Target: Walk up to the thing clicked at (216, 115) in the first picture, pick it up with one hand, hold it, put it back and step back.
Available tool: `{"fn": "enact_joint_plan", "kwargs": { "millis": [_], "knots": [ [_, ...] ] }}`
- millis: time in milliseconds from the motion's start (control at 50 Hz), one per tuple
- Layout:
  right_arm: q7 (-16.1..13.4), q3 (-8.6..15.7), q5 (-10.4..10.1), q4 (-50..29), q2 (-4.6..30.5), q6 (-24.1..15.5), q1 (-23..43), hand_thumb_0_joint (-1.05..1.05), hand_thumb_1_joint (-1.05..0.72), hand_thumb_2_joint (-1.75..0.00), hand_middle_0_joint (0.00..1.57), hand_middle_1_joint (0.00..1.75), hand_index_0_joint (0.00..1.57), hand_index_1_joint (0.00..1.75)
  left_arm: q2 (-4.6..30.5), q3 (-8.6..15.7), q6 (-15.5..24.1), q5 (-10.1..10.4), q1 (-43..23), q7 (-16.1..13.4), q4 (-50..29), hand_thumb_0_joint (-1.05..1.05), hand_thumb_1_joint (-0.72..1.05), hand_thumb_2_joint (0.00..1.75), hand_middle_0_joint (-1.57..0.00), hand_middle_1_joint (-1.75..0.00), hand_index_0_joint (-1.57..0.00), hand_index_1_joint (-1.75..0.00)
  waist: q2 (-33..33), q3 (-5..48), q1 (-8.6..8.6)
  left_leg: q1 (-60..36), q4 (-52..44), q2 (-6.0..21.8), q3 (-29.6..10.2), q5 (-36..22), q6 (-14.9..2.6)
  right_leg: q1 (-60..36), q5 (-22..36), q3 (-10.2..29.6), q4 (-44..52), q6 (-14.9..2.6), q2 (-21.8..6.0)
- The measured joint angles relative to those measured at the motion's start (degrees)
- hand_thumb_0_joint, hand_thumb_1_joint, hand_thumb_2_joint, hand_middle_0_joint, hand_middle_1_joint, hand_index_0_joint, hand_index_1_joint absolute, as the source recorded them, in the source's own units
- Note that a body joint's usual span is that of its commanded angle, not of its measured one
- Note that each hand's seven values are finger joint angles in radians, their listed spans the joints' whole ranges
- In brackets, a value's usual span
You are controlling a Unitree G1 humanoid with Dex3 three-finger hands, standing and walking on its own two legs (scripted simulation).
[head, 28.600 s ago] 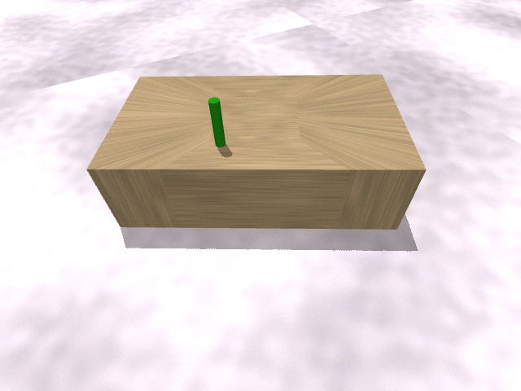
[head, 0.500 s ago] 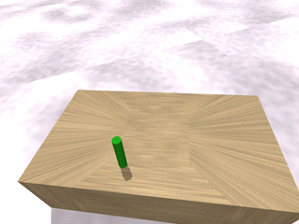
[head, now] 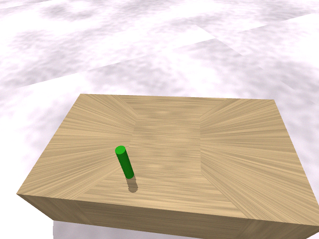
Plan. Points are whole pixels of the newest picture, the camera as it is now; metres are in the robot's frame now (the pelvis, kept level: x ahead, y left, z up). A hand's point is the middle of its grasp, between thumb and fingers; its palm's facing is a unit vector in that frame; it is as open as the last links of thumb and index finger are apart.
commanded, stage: home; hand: left
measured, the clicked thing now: (125, 163) +0.51 +0.21 -0.29
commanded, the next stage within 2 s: stand in 0.30 s
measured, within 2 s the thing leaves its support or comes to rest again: neither
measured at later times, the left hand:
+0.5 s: hand out of the picture +0.09 +0.25 -0.15, palm faces +0.00 -0.93 -0.37, open 17.2 cm
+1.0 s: hand out of the picture +0.09 +0.25 -0.15, palm faces -0.01 -0.93 -0.36, open 7.8 cm
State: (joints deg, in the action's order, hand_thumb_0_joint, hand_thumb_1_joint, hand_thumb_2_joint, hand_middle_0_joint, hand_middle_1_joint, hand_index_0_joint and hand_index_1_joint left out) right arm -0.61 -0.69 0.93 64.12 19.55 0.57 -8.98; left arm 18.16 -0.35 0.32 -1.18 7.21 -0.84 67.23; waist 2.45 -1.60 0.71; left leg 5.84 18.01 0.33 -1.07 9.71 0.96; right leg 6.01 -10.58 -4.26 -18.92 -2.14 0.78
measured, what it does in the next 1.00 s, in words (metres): stands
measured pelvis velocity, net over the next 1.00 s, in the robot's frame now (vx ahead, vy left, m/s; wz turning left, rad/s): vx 0.02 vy -0.01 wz -0.01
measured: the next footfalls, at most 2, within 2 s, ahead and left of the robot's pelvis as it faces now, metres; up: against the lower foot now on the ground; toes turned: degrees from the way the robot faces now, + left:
none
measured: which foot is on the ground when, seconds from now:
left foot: down 0.00-1.00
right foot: down 0.00-1.00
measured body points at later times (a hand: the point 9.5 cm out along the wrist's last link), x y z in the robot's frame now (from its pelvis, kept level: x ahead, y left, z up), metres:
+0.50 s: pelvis +0.02 +0.00 +0.00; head +0.02 -0.02 +0.45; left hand +0.09 +0.30 -0.12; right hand +0.09 -0.30 -0.14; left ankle +0.00 +0.13 -0.75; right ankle +0.00 -0.09 -0.75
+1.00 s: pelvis +0.02 -0.01 +0.00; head +0.02 -0.02 +0.45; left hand +0.09 +0.29 -0.12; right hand +0.08 -0.30 -0.14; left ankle +0.00 +0.13 -0.75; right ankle +0.00 -0.09 -0.75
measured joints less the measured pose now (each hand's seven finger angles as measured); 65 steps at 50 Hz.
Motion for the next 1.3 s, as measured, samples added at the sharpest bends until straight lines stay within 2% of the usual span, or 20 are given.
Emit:
{"fn": "enact_joint_plan", "kwargs": {
  "millis": [420,500,620,760,840,920,1060,1300],
  "knots": [
    [-0.3,0.0,-0.1,0.3,0.6,-0.6,1.9,0.01,-0.90,-0.90,0.20,0.30,0.20,0.30,-0.2,0.5,0.1,0.4,-1.9,0.1,0.2,-0.01,-0.57,0.03,-0.05,-0.05,-0.06,-0.05,-0.2,-0.1,-0.16,-1.7,-1.7,0.2,0.2,0.5,0.21,-1.5,-0.6,0.2,1.4,-0.11,0.3],
    [-0.3,0.0,-0.1,0.2,0.6,-0.6,2.1,0.01,-0.90,-0.90,0.20,0.30,0.20,0.30,0.0,0.7,0.1,0.3,-2.1,0.1,0.1,-0.01,-0.52,0.07,-0.09,-0.09,-0.09,-0.09,-0.2,-0.1,-0.18,-1.9,-1.9,0.2,0.2,0.4,0.25,-1.6,-0.6,0.3,1.4,-0.14,0.3],
    [-0.1,0.0,-0.1,0.1,0.6,-0.6,2.1,0.01,-0.90,-0.90,0.20,0.30,0.20,0.30,0.2,0.8,0.1,0.4,-2.1,0.1,0.0,-0.01,-0.27,0.33,-0.16,-0.21,-0.16,-0.21,-0.3,-0.2,-0.27,-1.9,-2.0,0.4,0.2,0.5,0.33,-1.6,-0.5,0.2,1.7,-0.22,0.4],
    [0.0,0.0,-0.1,0.3,0.6,-0.6,1.9,0.01,-0.90,-0.90,0.20,0.30,0.20,0.30,0.2,0.9,0.2,0.4,-1.9,0.2,-0.2,-0.01,0.21,0.69,-0.19,-0.28,-0.20,-0.28,-0.3,-0.4,-0.32,-1.8,-2.1,0.5,0.2,0.4,0.37,-1.6,-0.4,0.3,1.8,-0.28,0.5],
    [0.0,0.0,-0.2,0.4,0.5,-0.5,1.7,0.01,-0.90,-0.90,0.20,0.30,0.20,0.30,0.3,0.9,0.2,0.4,-1.8,0.3,-0.1,0.00,0.50,0.80,-0.20,-0.29,-0.20,-0.29,-0.4,-0.4,-0.42,-1.8,-2.1,0.5,0.2,0.4,0.41,-1.6,-0.4,0.3,1.9,-0.34,0.6],
    [0.1,-0.1,-0.1,0.5,0.4,-0.7,1.5,0.01,-0.90,-0.90,0.20,0.30,0.20,0.30,0.4,1.0,0.2,0.5,-1.7,0.4,-0.1,0.00,0.70,0.85,-0.20,-0.30,-0.21,-0.30,-0.7,-0.3,-0.47,-1.8,-2.3,0.5,0.2,0.3,0.46,-1.5,-0.4,0.3,1.8,-0.39,0.6],
    [0.1,-0.1,-0.1,0.7,0.6,-0.8,1.3,0.01,-0.90,-0.90,0.20,0.30,0.20,0.30,0.4,1.1,0.2,0.5,-1.8,0.6,-0.3,0.00,0.86,0.89,-0.21,-0.30,-0.21,-0.30,-0.7,-0.5,-0.47,-1.8,-2.4,0.6,0.2,0.3,0.52,-1.3,-0.5,0.3,1.7,-0.47,0.6],
    [0.1,-0.2,-0.2,0.5,0.8,-1.0,1.6,0.01,-0.90,-0.90,0.20,0.30,0.20,0.30,0.5,1.0,0.2,0.6,-1.9,0.6,-0.7,0.00,0.90,0.89,-0.21,-0.30,-0.21,-0.30,-0.6,-0.2,-0.49,-2.2,-2.5,0.7,0.2,0.4,0.73,-1.6,-0.7,0.3,1.6,-0.66,0.8]
  ]
}}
